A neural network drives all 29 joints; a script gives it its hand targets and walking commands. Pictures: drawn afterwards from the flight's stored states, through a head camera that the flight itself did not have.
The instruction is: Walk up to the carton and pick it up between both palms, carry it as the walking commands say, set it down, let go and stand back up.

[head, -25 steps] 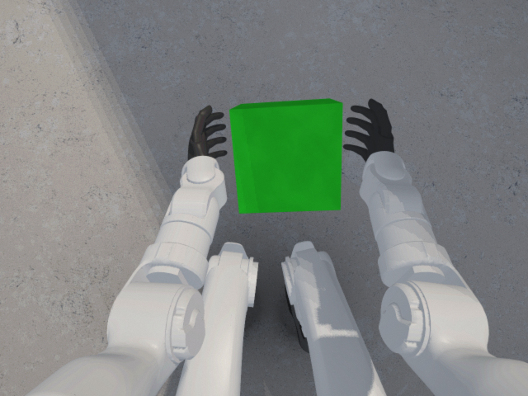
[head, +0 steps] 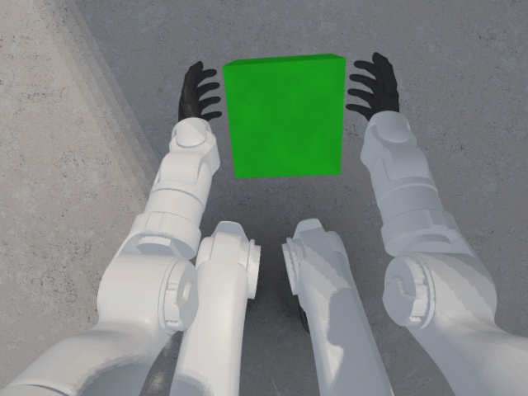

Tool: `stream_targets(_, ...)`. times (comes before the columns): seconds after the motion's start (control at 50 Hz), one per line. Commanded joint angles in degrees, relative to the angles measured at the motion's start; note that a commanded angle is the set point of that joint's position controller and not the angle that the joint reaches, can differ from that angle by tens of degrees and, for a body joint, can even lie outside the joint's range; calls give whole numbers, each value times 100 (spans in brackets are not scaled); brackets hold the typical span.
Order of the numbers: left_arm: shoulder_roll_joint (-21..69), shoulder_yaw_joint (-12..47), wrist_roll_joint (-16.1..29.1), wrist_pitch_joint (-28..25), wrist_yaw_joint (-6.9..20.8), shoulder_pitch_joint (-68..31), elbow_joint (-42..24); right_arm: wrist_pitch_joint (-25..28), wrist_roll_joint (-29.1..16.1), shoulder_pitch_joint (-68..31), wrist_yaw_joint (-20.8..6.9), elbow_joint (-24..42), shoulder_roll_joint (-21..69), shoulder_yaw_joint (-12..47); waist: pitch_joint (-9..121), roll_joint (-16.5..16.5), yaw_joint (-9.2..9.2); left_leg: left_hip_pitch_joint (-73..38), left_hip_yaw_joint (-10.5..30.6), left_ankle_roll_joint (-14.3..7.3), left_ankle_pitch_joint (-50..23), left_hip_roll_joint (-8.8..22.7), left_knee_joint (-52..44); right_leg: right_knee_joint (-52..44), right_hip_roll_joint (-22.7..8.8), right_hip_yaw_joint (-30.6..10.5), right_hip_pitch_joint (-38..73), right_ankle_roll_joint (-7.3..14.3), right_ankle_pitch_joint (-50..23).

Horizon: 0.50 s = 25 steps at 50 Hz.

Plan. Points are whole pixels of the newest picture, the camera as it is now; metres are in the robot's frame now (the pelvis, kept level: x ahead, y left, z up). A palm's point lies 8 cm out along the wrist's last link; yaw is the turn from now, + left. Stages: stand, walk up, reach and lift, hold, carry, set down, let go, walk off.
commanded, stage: set down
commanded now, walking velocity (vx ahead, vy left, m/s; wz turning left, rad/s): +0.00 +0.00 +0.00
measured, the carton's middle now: (285, 113) +0.51 -0.04 -0.26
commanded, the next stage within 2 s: none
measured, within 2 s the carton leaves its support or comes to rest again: rests again in 1.98 s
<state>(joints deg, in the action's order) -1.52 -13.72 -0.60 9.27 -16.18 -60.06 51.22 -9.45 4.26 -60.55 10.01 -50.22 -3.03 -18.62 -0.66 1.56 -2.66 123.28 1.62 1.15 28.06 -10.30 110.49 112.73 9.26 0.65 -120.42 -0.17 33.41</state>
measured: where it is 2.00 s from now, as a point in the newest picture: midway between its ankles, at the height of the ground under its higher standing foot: (268, 301)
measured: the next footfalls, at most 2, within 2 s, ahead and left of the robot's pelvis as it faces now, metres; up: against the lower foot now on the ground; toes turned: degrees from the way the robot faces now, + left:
none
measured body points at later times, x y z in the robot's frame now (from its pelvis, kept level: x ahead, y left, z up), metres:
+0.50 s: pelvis -0.02 +0.00 -0.06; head +0.33 -0.02 +0.21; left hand +0.52 +0.10 -0.22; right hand +0.52 -0.17 -0.21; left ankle +0.12 +0.10 -0.41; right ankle +0.10 -0.10 -0.41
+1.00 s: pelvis +0.01 +0.00 -0.07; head +0.34 -0.02 +0.23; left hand +0.53 +0.10 -0.23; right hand +0.52 -0.18 -0.23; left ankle +0.12 +0.10 -0.41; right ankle +0.10 -0.09 -0.41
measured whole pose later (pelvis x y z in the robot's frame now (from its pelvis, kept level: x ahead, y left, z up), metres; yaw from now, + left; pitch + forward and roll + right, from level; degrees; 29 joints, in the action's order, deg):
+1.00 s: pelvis +0.01 +0.00 -0.07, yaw -1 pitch +38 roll +1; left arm -4.9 -19.9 -3.6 6.0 -7.7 -72.9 60.3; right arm -6.8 1.2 -75.3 6.6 -64.4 -11.8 -15.0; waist -11.0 -0.1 -1.1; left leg 130.5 -1.9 0.5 32.7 -6.8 125.3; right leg 127.6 8.3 2.6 -129.3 1.8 36.0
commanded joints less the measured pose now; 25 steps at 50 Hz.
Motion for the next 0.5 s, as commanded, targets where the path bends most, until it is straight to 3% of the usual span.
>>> stream_targets(0.0,5236,2565,525,-362,1457,-4214,-1379,193,-558,-3626,-1540,822,4961,2580,6855,82,-371,-4202,111,-111,-1656,-37,-450,-865,-53,-260,2982,57,-2008)
stream_targets(0.02,4981,2481,434,-374,1427,-4351,-1362,200,-680,-3722,-1572,517,5039,2636,6680,207,-14,-3946,23,-74,-1664,-45,-393,-740,-37,-243,2841,32,-2065)
stream_targets(0.04,5517,2504,536,-355,1408,-3920,-919,319,-735,-4182,-1508,1162,4597,2722,6873,413,-257,-4377,64,-60,-1935,-82,-303,-748,-83,-266,2802,56,-2030)
stream_targets(0.06,5297,2322,433,-354,1488,-3934,-1158,185,-730,-3849,-1558,716,4962,2627,6588,301,-171,-4076,-66,-57,-1743,-95,-273,-970,-92,-336,2890,16,-1927)
stream_targets(0.08,5221,2556,597,-449,1430,-4431,-1572,248,-810,-3999,-1586,1034,4845,2736,6886,149,-208,-4111,36,-95,-1990,-97,-218,-671,-72,-280,2798,24,-2251)
stream_targets(0.1,5126,2511,580,-423,1385,-4715,-1380,254,-836,-4329,-1563,1148,4804,2871,6977,-13,-120,-3965,3,-79,-1772,-93,-119,-584,-51,-261,2714,-6,-2121)
stream_targets(0.12,4848,2368,516,-409,1400,-4655,-1123,181,-668,-4112,-1535,321,4628,2568,6194,127,-319,-3533,-48,-30,-1478,-15,-80,-676,-123,-315,2626,27,-1914)
stream_targets(0.14,4927,2312,655,-371,1452,-4640,-913,257,-709,-4578,-1516,984,4328,2804,6854,-366,-423,-4091,77,-75,-1732,-64,89,-563,-146,-157,2749,-49,-1907)
stream_targets(0.18,5002,2333,549,-357,1470,-4122,-872,252,-799,-4122,-1517,748,4599,2688,6677,123,-259,-3956,25,-103,-1638,-40,7,-532,-111,-200,2588,-11,-1841)
stream_targets(0.2,5002,2290,534,-380,1413,-4397,-998,251,-904,-4322,-1534,692,4725,2762,6822,29,-106,-4150,-2,-71,-1722,-70,36,-472,-107,-143,2505,-59,-1847)
stream_targets(0.22,5018,2386,588,-427,1455,-4561,-998,261,-819,-4063,-1477,553,4681,2614,6812,179,-269,-3744,-157,-40,-1711,-16,289,-594,-111,-300,2689,27,-1950)
stream_targets(0.24,4831,2318,615,-408,1453,-4557,-900,288,-928,-4710,-1503,831,4600,2871,6985,-22,-134,-3924,-22,-88,-1785,-34,241,-358,-187,-170,2679,-45,-1970)
stream_targets(0.26,4928,2404,663,-439,1464,-4912,-1238,254,-927,-4448,-1485,733,4578,2786,6951,92,-118,-3614,-194,-38,-1762,-41,325,-422,-129,-329,2871,15,-2083)
stream_targets(0.28,4886,2517,711,-418,1470,-5006,-1362,210,-1045,-4639,-1540,910,4919,2916,7273,-40,-83,-3572,-157,-109,-1783,-11,369,-282,-128,-351,3014,20,-2281)
stream_targets(0.3,4801,2734,795,-378,1442,-4955,-1241,278,-1174,-4860,-1516,1188,4593,3100,7673,101,-97,-4262,-91,-74,-1830,8,401,-118,-168,-128,2808,-47,-2036)
stream_targets(0.32,4828,2754,1049,-443,1455,-5662,-1772,200,-1131,-4794,-1524,941,4492,3045,7666,31,-235,-4009,-182,-81,-1734,-39,475,-195,-129,-265,3048,34,-2013)
stream_targets(0.34,4745,2684,1065,-405,1453,-5501,-1475,191,-1096,-4946,-1497,767,4399,2993,7645,-177,-343,-4085,-83,-82,-1583,17,538,-45,-184,-141,2917,33,-1824)
stream_targets(0.36,4360,2530,967,-337,1473,-5590,-1299,79,-984,-4813,-1567,298,4370,2789,6979,-99,-413,-3903,-71,-67,-1175,6,359,-110,-201,-35,2461,4,-1454)
stream_targets(0.38,4648,2576,894,-240,1504,-5144,-969,81,-977,-4912,-1577,221,4308,2749,6948,208,-378,-4063,-103,-31,-1159,12,468,-38,-282,-5,2378,76,-1320)
stream_targets(0.4,4735,2472,815,-173,1533,-5295,-1033,75,-1082,-5313,-1607,541,4140,2984,7096,229,-107,-4216,-82,-68,-1111,16,411,-53,-265,-90,2534,93,-1199)
stream_targets(0.42,4690,2332,745,-106,1563,-5147,-819,-9,-999,-5184,-1715,531,4513,2853,6917,-13,-159,-3916,-110,-123,-985,21,409,-83,-250,-92,2544,110,-1186)
stream_targets(0.44,4730,2289,779,-102,1605,-5309,-819,-46,-901,-5004,-1725,244,4462,2700,6714,-25,-236,-3797,-100,-83,-961,53,439,28,-293,-65,2312,110,-1238)
stream_targets(0.46,4711,1759,556,-87,1731,-5116,-399,-116,-865,-5062,-1805,-161,4675,2605,6010,-90,-31,-3130,-256,-131,-796,82,625,-96,-307,-253,2327,88,-1069)
stream_targets(0.48,4630,1616,587,-79,1819,-5063,-307,-178,-661,-4756,-1868,-487,4638,2229,5067,-98,-314,-2869,-156,-207,-652,41,561,-108,-245,-214,1761,78,-892)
